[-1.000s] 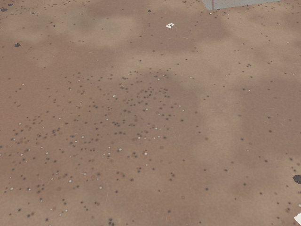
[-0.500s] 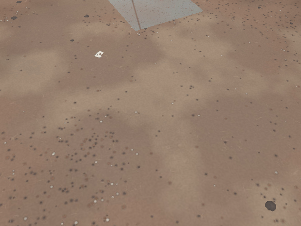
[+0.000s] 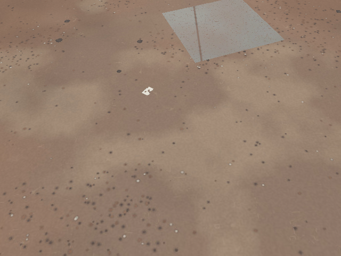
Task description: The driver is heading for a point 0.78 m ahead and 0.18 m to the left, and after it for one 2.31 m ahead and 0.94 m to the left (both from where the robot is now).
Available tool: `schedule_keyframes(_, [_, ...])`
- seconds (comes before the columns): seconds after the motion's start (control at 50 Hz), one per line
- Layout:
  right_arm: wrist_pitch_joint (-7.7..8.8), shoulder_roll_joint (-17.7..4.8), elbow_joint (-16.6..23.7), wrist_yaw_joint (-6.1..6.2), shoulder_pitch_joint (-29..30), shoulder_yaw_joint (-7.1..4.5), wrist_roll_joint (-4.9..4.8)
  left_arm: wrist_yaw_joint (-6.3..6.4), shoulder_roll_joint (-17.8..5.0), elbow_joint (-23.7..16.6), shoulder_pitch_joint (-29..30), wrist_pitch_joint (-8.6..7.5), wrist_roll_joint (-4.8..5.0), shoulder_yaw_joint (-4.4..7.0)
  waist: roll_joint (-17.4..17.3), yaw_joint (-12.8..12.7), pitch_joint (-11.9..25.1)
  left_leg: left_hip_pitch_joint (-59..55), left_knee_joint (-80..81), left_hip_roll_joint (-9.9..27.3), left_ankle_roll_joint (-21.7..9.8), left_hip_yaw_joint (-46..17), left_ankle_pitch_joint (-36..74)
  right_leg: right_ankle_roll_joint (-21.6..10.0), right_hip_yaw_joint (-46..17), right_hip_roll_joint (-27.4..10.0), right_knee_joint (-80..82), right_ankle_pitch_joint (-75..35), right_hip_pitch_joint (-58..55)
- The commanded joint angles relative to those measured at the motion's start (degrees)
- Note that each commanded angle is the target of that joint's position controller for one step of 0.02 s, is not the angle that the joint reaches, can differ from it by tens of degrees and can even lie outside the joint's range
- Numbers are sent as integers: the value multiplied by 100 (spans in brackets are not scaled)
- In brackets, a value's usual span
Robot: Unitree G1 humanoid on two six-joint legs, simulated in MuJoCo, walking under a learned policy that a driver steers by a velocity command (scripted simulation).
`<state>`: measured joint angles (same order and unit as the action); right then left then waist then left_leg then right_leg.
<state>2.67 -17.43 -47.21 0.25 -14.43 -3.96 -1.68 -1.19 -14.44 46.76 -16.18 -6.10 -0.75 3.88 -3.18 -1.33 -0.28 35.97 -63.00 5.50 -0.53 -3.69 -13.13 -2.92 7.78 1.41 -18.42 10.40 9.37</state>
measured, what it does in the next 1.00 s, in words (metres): walks ahead, turning left: left foot, then right foot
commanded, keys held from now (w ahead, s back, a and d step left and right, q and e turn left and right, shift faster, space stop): w+q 0.62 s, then w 0.38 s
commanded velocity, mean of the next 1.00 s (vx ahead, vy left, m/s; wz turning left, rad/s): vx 0.50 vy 0.00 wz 0.44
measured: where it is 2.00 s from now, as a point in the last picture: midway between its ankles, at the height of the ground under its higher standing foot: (136, 202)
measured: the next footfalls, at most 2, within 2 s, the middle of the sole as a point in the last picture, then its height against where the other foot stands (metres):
left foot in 0.32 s outside the picture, level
right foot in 0.80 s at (174, 222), level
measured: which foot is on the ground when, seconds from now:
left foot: up 0.00-0.30, down 0.32-0.82, up 0.84-1.00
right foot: down 0.00-0.32, up 0.34-0.78, down 0.80-1.00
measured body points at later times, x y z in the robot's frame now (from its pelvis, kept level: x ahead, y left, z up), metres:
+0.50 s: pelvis +0.26 +0.08 -0.01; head +0.30 +0.10 +0.44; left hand +0.33 +0.39 -0.11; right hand +0.44 -0.15 -0.11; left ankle +0.28 +0.15 -0.75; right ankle +0.29 -0.09 -0.66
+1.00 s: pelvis +0.54 +0.12 +0.00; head +0.57 +0.12 +0.45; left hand +0.49 +0.40 -0.11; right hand +0.78 -0.07 -0.12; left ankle +0.46 +0.24 -0.67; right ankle +0.60 +0.04 -0.75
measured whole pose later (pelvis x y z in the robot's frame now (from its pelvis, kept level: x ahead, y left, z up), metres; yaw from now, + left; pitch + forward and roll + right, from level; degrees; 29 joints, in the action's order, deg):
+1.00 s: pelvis +0.54 +0.12 +0.00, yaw +27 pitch +2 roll -1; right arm 3.1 -16.4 -40.4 0.1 -15.1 -3.3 -0.7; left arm -1.7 -14.7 45.3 -16.5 -5.8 -0.2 3.1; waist -2.5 -1.5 -0.5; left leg 30.3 -63.5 2.2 -1.4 -3.0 -18.7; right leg -3.1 1.1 3.0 -22.7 10.1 14.3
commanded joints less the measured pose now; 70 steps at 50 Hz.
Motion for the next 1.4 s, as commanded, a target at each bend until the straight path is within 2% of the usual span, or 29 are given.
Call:
schedule_keyframes(0.02, [-32,-119,339,-21,-145,-51,29,77,-679,-254,296,-136,-22,174,632,200,-110,531,398,230,51,-367,795,-845,-804,-1646,1109,-1473,-217])
schedule_keyframes(0.2, [9,7,1081,-344,1435,59,40,194,-1062,99,-305,117,135,286,491,-331,-588,664,2477,32,-244,481,1255,-574,187,-1829,836,-1887,-1317])
schedule_keyframes(0.26, [-21,-193,1243,-407,1270,-44,34,233,-1281,83,-207,241,188,338,763,-56,-247,-73,2593,-405,-533,949,419,-390,433,-1859,-59,-4198,-1627])
schedule_keyframes(0.3, [-44,-614,1000,-359,23,-295,11,274,-1384,32,-43,328,231,348,815,695,478,-1850,2939,-912,-860,1157,378,-180,638,-1645,-1849,-5244,-1259])
schedule_keyframes(0.32, [-93,-1059,769,-244,-923,-509,20,299,-1273,-48,-57,296,177,292,450,1135,989,-3613,3167,-667,-1135,458,610,85,642,-1422,-3445,-3953,-20])
schedule_keyframes(0.34, [-74,-1754,758,-176,-869,-616,-7,201,-333,-371,-624,141,-61,1,-1175,444,1385,-5683,3452,919,-2162,-2667,156,465,304,-312,-5599,1732,2762])
schedule_keyframes(0.36, [12,-1394,946,-196,-1106,-481,59,114,-652,-468,-161,-124,137,4,-593,775,2325,-6118,4435,1454,-2548,-4487,-544,411,-1172,13,-6362,2439,3449])
schedule_keyframes(0.38, [78,-1029,882,-222,-951,-378,114,69,-959,-661,500,-239,359,93,-236,906,1546,-5677,4596,1272,-2170,-3641,-160,267,-1330,-282,-6278,1894,3930])
schedule_keyframes(0.42, [116,-645,998,-208,-162,-261,68,138,-889,-619,576,-281,161,81,307,377,613,-3947,4618,777,-1786,-2294,879,212,-1271,-717,-5272,1113,3415])
schedule_keyframes(0.44, [121,-506,1115,-183,100,-206,137,146,-961,-588,439,-214,85,134,204,156,493,-3338,4738,625,-1730,-1953,1350,249,-1310,-844,-4984,919,2961])
schedule_keyframes(0.52, [158,-704,1131,-77,71,-255,114,158,-701,-693,515,23,-20,98,196,-3,246,-2332,5032,338,-1728,-1343,2065,572,-1114,-778,-3979,374,2571])
schedule_keyframes(0.62, [82,-800,998,42,-334,-286,48,89,-479,-974,1606,-3,31,-23,-110,425,44,-2044,4891,-79,-1284,-992,1229,670,-1029,-350,-1827,-1385,2165])
schedule_keyframes(0.72, [59,-681,771,51,-739,-238,44,-63,-707,-1095,1912,-128,97,30,-277,576,25,-2807,4414,351,-1157,-1510,841,420,-1113,-287,-1100,-1310,2004])
schedule_keyframes(0.78, [11,-654,768,47,-611,-227,73,-56,-882,-970,1287,-191,83,141,-462,188,150,-3074,3777,312,-961,-1617,1749,78,-873,-147,-727,-754,1208])
schedule_keyframes(0.8, [18,-460,821,33,-562,-153,102,-25,-1075,-853,663,-218,17,227,-336,-112,640,-2869,2898,4,-783,-1368,2129,-175,-1090,-419,-798,-885,187])
schedule_keyframes(0.82, [44,-222,934,49,-771,-49,194,-5,-1450,-770,-219,-222,-41,318,465,-337,1495,-1823,1197,-493,-507,-886,1023,-679,-2283,-1413,-1005,-996,-1478])
schedule_keyframes(0.84, [114,5,929,55,-1494,25,6,-73,-1699,-456,-753,-143,-1,411,2327,-127,1931,110,-502,-1160,-136,-446,-1899,-1482,-4875,-2347,-184,575,-2866])
schedule_keyframes(0.86, [134,-516,849,56,-1183,-55,-53,-94,-1167,-483,-739,-125,167,273,1574,-315,1407,842,-1121,-853,-134,-816,-1927,-1339,-5191,-2313,139,1896,-2664])
schedule_keyframes(0.9, [142,-644,1060,40,-131,-82,56,-57,-843,-596,-85,-39,86,135,605,-264,317,891,-977,-393,-153,-410,-984,-1014,-3714,-1890,308,1159,-1259])
schedule_keyframes(0.96, [147,-376,1075,-14,-139,-75,108,-36,-626,-564,200,-39,22,42,853,74,114,247,-153,-18,-103,-210,-439,-968,-2752,-1402,661,-107,-325])
schedule_keyframes(1.04, [126,-112,1187,5,236,23,179,27,-905,-390,108,-37,74,98,740,81,-13,189,1000,17,114,73,26,-1074,-1927,-1349,792,-2206,-95])
schedule_keyframes(1.1, [167,45,1187,-30,575,90,180,84,-1005,-248,-2,70,105,109,794,-40,146,-475,2162,-200,163,313,1042,-814,-1178,-1056,569,-3443,2])
schedule_keyframes(1.18, [174,-64,1283,-118,1030,48,152,117,-1013,-29,-297,196,160,80,872,-196,223,-875,3020,-429,53,271,1620,-667,-1188,-1145,222,-3155,-364])
schedule_keyframes(1.26, [222,-458,1068,-112,335,-121,283,151,-947,9,-141,256,171,53,667,263,594,-2321,3989,-490,-360,267,2524,-256,-1194,-867,-1026,-2878,-350])
schedule_keyframes(1.28, [223,-877,1066,-56,-70,-197,386,144,-687,-88,-344,199,9,-50,14,267,1235,-3670,3478,429,-749,-523,5004,31,-985,-514,-2085,-1533,398])
schedule_keyframes(1.3, [139,-718,1074,-27,-160,-110,457,112,-222,54,-1125,184,-18,-238,-1026,105,1986,-4952,3312,1672,-1782,-1790,6154,410,-932,-91,-3558,1877,1560])
schedule_keyframes(1.32, [58,-300,967,-68,-313,-8,309,88,-579,157,-1059,262,83,-173,-890,264,2231,-4751,3545,1688,-1936,-2162,5159,526,-1291,-192,-4082,3073,1756])
schedule_keyframes(1.34, [18,-233,939,-104,-61,30,224,98,-841,70,-661,358,151,-90,-537,273,1664,-4231,3790,1394,-1700,-1943,4001,595,-1316,-341,-4319,2963,2021])
schedule_keyframes(1.4, [-50,-314,970,-113,930,38,281,248,-738,28,-218,685,84,-55,-360,-74,704,-2357,4479,869,-1206,-1276,1814,741,-1191,-618,-3497,2194,1526])
Velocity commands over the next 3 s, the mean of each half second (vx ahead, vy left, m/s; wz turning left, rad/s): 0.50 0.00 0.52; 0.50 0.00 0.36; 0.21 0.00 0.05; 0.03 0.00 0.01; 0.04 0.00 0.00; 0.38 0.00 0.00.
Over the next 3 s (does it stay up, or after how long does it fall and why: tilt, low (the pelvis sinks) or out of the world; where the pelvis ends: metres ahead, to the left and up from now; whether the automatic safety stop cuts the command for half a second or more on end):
stays up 0.91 0.33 -0.01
